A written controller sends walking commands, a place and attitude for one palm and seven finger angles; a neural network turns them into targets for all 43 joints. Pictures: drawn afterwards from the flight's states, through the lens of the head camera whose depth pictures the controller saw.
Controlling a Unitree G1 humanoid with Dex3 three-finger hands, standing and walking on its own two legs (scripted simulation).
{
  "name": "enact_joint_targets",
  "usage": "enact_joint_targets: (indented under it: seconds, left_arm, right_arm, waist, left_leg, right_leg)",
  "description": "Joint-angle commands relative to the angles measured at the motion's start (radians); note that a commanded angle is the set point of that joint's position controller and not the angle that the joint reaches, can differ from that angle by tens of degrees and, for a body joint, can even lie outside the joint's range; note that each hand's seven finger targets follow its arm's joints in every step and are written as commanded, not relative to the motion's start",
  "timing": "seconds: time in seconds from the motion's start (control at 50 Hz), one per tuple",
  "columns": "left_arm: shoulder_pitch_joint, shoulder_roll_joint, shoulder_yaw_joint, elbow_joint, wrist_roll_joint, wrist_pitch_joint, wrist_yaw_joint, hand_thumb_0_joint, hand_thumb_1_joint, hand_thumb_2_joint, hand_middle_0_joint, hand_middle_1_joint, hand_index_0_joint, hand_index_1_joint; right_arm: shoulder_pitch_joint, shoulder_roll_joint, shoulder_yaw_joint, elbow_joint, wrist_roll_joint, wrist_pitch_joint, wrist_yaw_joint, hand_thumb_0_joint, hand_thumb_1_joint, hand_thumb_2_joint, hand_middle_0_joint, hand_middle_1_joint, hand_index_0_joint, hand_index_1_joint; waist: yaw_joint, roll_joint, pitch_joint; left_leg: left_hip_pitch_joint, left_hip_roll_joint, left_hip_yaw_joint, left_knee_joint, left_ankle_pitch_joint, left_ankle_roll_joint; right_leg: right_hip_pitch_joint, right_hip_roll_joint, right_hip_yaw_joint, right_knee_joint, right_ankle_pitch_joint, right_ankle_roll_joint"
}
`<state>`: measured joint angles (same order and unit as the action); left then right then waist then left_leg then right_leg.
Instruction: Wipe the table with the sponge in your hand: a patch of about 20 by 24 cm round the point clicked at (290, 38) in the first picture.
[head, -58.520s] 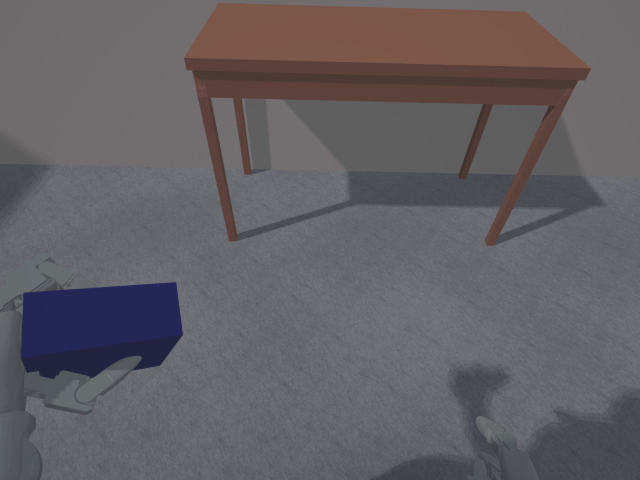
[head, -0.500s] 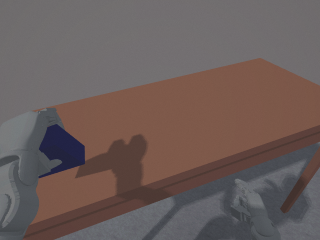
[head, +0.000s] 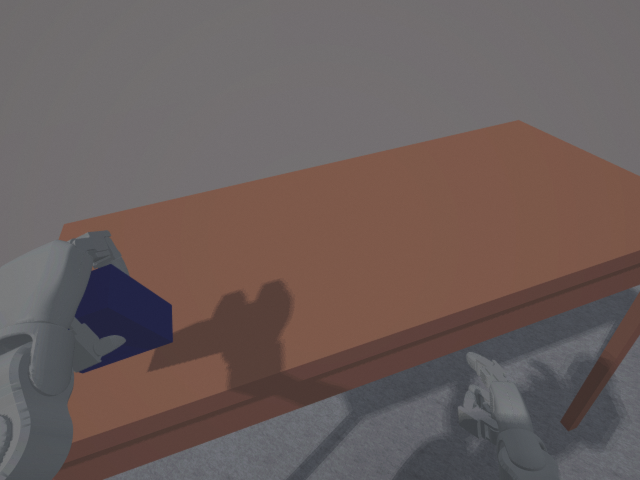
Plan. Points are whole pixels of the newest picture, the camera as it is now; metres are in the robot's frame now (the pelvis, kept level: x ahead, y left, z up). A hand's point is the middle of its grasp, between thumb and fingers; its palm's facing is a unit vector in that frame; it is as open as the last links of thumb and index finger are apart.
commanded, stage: bring the sponge back beside the body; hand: left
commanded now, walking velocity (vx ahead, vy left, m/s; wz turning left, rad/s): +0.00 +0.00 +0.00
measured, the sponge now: (106, 328) +0.20 +0.30 +0.14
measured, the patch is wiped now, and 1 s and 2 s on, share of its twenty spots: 0.90 0.90 0.90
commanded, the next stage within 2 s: step back with the hand held close in 0.38 s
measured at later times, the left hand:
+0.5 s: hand (102, 313) +0.20 +0.28 +0.18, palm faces +0.30 -0.22 -0.93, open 9.0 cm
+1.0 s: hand (91, 274) +0.20 +0.26 +0.24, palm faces +0.46 -0.75 -0.48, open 9.0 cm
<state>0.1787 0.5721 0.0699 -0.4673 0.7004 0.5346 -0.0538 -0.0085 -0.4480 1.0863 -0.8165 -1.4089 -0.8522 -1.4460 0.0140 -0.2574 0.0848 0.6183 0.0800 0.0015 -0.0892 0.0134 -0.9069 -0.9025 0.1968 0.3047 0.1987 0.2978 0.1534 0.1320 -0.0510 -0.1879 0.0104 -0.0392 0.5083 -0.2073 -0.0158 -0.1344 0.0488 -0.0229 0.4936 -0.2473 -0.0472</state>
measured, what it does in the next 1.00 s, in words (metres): stands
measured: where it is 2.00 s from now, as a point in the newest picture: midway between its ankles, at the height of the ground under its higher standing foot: outside the picture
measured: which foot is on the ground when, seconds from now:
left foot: down 0.00-1.00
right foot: down 0.00-1.00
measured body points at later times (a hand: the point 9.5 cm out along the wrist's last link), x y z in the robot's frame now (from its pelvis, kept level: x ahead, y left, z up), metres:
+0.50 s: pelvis +0.00 +0.00 +0.00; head -0.06 -0.04 +0.44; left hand +0.17 +0.29 +0.23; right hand +0.26 -0.18 -0.04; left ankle +0.05 +0.13 -0.74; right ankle +0.02 -0.09 -0.74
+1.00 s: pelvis -0.02 +0.02 -0.01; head +0.00 +0.02 +0.44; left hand +0.17 +0.30 +0.26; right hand +0.12 -0.22 -0.11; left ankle +0.00 +0.12 -0.74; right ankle +0.02 -0.09 -0.74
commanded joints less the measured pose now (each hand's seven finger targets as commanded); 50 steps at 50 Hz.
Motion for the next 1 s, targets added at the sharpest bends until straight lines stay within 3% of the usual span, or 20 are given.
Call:
enact_joint_targets:
  seconds: [0.0, 0.06, 0.16, 0.32, 0.46, 0.48, 0.5, 0.52, 0.54, 0.56, 0.6, 0.64, 0.66, 0.68, 0.72, 0.76, 0.82, 0.88, 0.94, 0.98]
  left_arm:
    - [-0.198, 0.210, 0.116, -0.225, 0.033, -0.027, 0.032, 0.000, 0.100, 1.300, -1.200, -1.600, -1.200, -1.600]
    - [-0.246, 0.266, 0.148, -0.286, 0.051, -0.032, 0.045, 0.000, 0.100, 1.300, -1.200, -1.600, -1.200, -1.600]
    - [-0.257, 0.283, 0.169, -0.243, 0.063, -0.033, 0.059, 0.000, 0.100, 1.300, -1.200, -1.600, -1.200, -1.600]
    - [-0.178, 0.200, 0.122, -0.145, 0.019, -0.029, 0.036, 0.000, 0.100, 1.300, -1.200, -1.600, -1.200, -1.600]
    - [-0.202, 0.266, 0.165, -0.267, 0.036, -0.035, 0.045, 0.000, 0.100, 1.300, -1.200, -1.600, -1.200, -1.600]
    - [-0.239, 0.165, 0.076, -0.062, 0.055, -0.016, 0.047, 0.000, 0.100, 1.300, -1.200, -1.600, -1.200, -1.600]
    - [-0.427, 0.077, 0.337, -0.316, -0.744, -0.300, 0.100, 0.000, 0.100, 1.300, -1.200, -1.600, -1.200, -1.600]
    - [-0.202, 0.174, 0.358, -0.081, -0.726, -0.391, 0.123, 0.000, 0.100, 1.300, -1.200, -1.600, -1.200, -1.600]
    - [-0.168, 0.109, 0.298, -0.100, -0.723, -0.421, 0.124, 0.000, 0.100, 1.300, -1.200, -1.600, -1.200, -1.600]
    - [-0.179, 0.156, 0.393, -0.212, -0.745, -0.471, 0.148, 0.000, 0.100, 1.300, -1.200, -1.600, -1.200, -1.600]
    - [-0.132, 0.139, 0.408, -0.364, -0.774, -0.551, 0.169, 0.000, 0.100, 1.300, -1.200, -1.600, -1.200, -1.600]
    - [-0.048, 0.124, 0.452, -0.446, -0.790, -0.604, 0.187, 0.000, 0.100, 1.300, -1.200, -1.600, -1.200, -1.600]
    - [-0.032, 0.147, 0.493, -0.503, -0.791, -0.628, 0.195, 0.000, 0.100, 1.300, -1.200, -1.600, -1.200, -1.600]
    - [0.023, 0.125, 0.512, -0.508, -0.780, -0.646, 0.201, 0.000, 0.100, 1.300, -1.200, -1.600, -1.200, -1.600]
    - [0.111, 0.131, 0.551, -0.532, -0.773, -0.672, 0.201, 0.000, 0.100, 1.300, -1.200, -1.600, -1.200, -1.600]
    - [0.132, 0.115, 0.554, -0.497, -0.772, -0.685, 0.194, 0.000, 0.100, 1.300, -1.200, -1.600, -1.200, -1.600]
    - [0.149, 0.087, 0.554, -0.405, -0.771, -0.696, 0.193, 0.000, 0.100, 1.300, -1.200, -1.600, -1.200, -1.600]
    - [0.209, 0.057, 0.542, -0.318, -0.782, -0.696, 0.191, 0.000, 0.100, 1.300, -1.200, -1.600, -1.200, -1.600]
    - [0.209, 0.072, 0.548, -0.315, -0.791, -0.700, 0.193, 0.000, 0.100, 1.300, -1.200, -1.600, -1.200, -1.600]
    - [0.229, 0.057, 0.528, -0.330, -0.795, -0.712, 0.200, 0.000, 0.100, 1.300, -1.200, -1.600, -1.200, -1.600]
  right_arm:
    - [-0.287, -0.077, -0.035, -0.208, -0.007, -0.076, -0.006, 0.000, -0.900, -0.900, 0.200, 0.300, 0.200, 0.300]
    - [-0.297, -0.079, -0.034, -0.208, -0.009, -0.084, -0.009, 0.000, -0.900, -0.900, 0.200, 0.300, 0.200, 0.300]
    - [-0.278, -0.081, -0.038, -0.195, -0.012, -0.084, -0.013, 0.000, -0.900, -0.900, 0.200, 0.300, 0.200, 0.300]
    - [-0.280, -0.083, -0.037, -0.198, -0.009, -0.074, -0.009, 0.000, -0.900, -0.900, 0.200, 0.300, 0.200, 0.300]
    - [-0.286, -0.083, -0.038, -0.206, -0.012, -0.087, -0.009, 0.000, -0.900, -0.900, 0.200, 0.300, 0.200, 0.300]
    - [-0.256, -0.084, -0.032, -0.181, -0.013, -0.082, -0.019, 0.000, -0.900, -0.900, 0.200, 0.300, 0.200, 0.300]
    - [-0.055, -0.056, -0.029, -0.368, -0.015, -0.077, -0.001, 0.000, -0.900, -0.900, 0.200, 0.300, 0.200, 0.300]
    - [0.026, -0.056, -0.011, -0.252, -0.049, -0.074, -0.003, 0.000, -0.900, -0.900, 0.200, 0.300, 0.200, 0.300]
    - [0.008, -0.039, -0.023, -0.246, -0.044, -0.064, 0.006, 0.000, -0.900, -0.900, 0.200, 0.300, 0.200, 0.300]
    - [0.064, -0.056, -0.036, -0.244, -0.045, -0.057, 0.004, 0.000, -0.900, -0.900, 0.200, 0.300, 0.200, 0.300]
    - [0.070, -0.068, -0.037, -0.252, -0.051, -0.055, -0.002, 0.000, -0.900, -0.900, 0.200, 0.300, 0.200, 0.300]
    - [0.072, -0.103, -0.051, -0.257, -0.061, -0.056, 0.000, 0.000, -0.900, -0.900, 0.200, 0.300, 0.200, 0.300]
    - [0.065, -0.126, -0.061, -0.263, -0.068, -0.058, 0.005, 0.000, -0.900, -0.900, 0.200, 0.300, 0.200, 0.300]
    - [0.083, -0.121, -0.070, -0.265, -0.070, -0.062, 0.013, 0.000, -0.900, -0.900, 0.200, 0.300, 0.200, 0.300]
    - [0.114, -0.099, -0.075, -0.257, -0.084, -0.075, 0.030, 0.000, -0.900, -0.900, 0.200, 0.300, 0.200, 0.300]
    - [0.091, -0.098, -0.082, -0.233, -0.087, -0.086, 0.042, 0.000, -0.900, -0.900, 0.200, 0.300, 0.200, 0.300]
    - [0.122, -0.101, -0.096, -0.200, -0.080, -0.097, 0.042, 0.000, -0.900, -0.900, 0.200, 0.300, 0.200, 0.300]
    - [0.126, -0.105, -0.105, -0.190, -0.060, -0.092, 0.039, 0.000, -0.900, -0.900, 0.200, 0.300, 0.200, 0.300]
    - [0.124, -0.096, -0.119, -0.196, -0.041, -0.086, 0.033, 0.000, -0.900, -0.900, 0.200, 0.300, 0.200, 0.300]
    - [0.123, -0.088, -0.115, -0.191, -0.040, -0.082, 0.029, 0.000, -0.900, -0.900, 0.200, 0.300, 0.200, 0.300]
  waist:
    - [-0.004, -0.055, -0.078]
    - [-0.005, 0.000, -0.090]
    - [-0.002, -0.005, -0.069]
    - [0.000, -0.078, -0.043]
    - [0.000, -0.029, -0.085]
    - [-0.028, -0.078, 0.001]
    - [-0.126, -0.306, 0.133]
    - [-0.123, -0.439, 0.076]
    - [-0.126, -0.437, 0.066]
    - [-0.129, -0.401, 0.026]
    - [-0.149, -0.148, -0.080]
    - [-0.144, 0.093, -0.108]
    - [-0.127, 0.199, -0.112]
    - [-0.117, 0.221, -0.137]
    - [-0.120, 0.199, -0.202]
    - [-0.124, 0.148, -0.173]
    - [-0.135, 0.025, -0.168]
    - [-0.148, -0.076, -0.178]
    - [-0.163, -0.194, -0.189]
    - [-0.173, -0.201, -0.202]
  left_leg:
    - [0.042, -0.035, -0.018, -0.056, 0.040, 0.034]
    - [0.053, -0.037, -0.023, -0.067, 0.025, 0.033]
    - [0.049, -0.037, -0.023, -0.069, 0.031, 0.029]
    - [0.021, -0.034, -0.014, -0.058, 0.029, 0.030]
    - [0.040, -0.035, -0.020, -0.059, 0.043, 0.031]
    - [0.005, -0.035, -0.007, -0.068, 0.002, 0.028]
    - [-0.045, -0.035, -0.039, 0.092, -0.191, 0.062]
    - [-0.026, -0.050, -0.002, 0.217, -0.182, 0.058]
    - [-0.021, -0.059, 0.002, 0.280, -0.153, 0.053]
    - [-0.012, -0.036, -0.010, 0.305, -0.146, 0.046]
    - [-0.013, 0.004, -0.015, 0.211, -0.078, 0.044]
    - [-0.080, 0.062, -0.097, 0.028, 0.025, 0.062]
    - [-0.117, 0.117, -0.190, -0.064, 0.082, 0.082]
    - [-0.133, 0.148, -0.232, -0.080, 0.218, 0.103]
    - [-0.013, 0.143, -0.223, -0.008, 0.673, 0.087]
    - [0.025, 0.166, -0.254, -0.048, 0.663, 0.078]
    - [0.018, 0.180, -0.237, -0.010, 0.688, 0.071]
    - [-0.051, 0.152, -0.186, 0.024, 0.558, 0.052]
    - [-0.128, 0.111, -0.121, 0.125, 0.271, 0.037]
    - [-0.138, 0.083, -0.093, 0.164, 0.129, 0.033]
  right_leg:
    - [-0.071, -0.028, 0.103, -0.147, -0.038, -0.014]
    - [-0.068, -0.020, 0.125, -0.147, -0.061, -0.024]
    - [-0.071, -0.013, 0.138, -0.153, -0.063, -0.030]
    - [-0.072, -0.031, 0.108, -0.158, -0.041, -0.011]
    - [-0.061, -0.022, 0.128, -0.145, -0.042, -0.020]
    - [-0.109, -0.017, 0.091, -0.152, -0.075, -0.016]
    - [-0.348, -0.095, 0.195, -0.283, -0.138, 0.000]
    - [-0.387, -0.138, 0.210, -0.298, -0.210, -0.032]
    - [-0.404, -0.166, 0.233, -0.285, -0.198, -0.054]
    - [-0.391, -0.218, 0.263, -0.275, -0.144, -0.067]
    - [-0.295, -0.254, 0.192, -0.129, 0.070, -0.068]
    - [-0.181, -0.193, 0.122, 0.029, 0.237, -0.038]
    - [-0.136, -0.129, 0.077, 0.094, 0.193, -0.007]
    - [-0.108, -0.088, 0.048, 0.136, 0.155, 0.012]
    - [-0.151, -0.065, 0.026, 0.141, 0.093, 0.020]
    - [-0.204, -0.035, 0.018, 0.119, -0.063, 0.028]
    - [-0.160, -0.045, 0.027, 0.018, 0.040, 0.032]
    - [-0.073, -0.094, 0.042, -0.003, 0.258, 0.017]
    - [-0.086, -0.208, 0.118, 0.003, 0.461, -0.016]
    - [-0.125, -0.261, 0.163, -0.001, 0.451, -0.040]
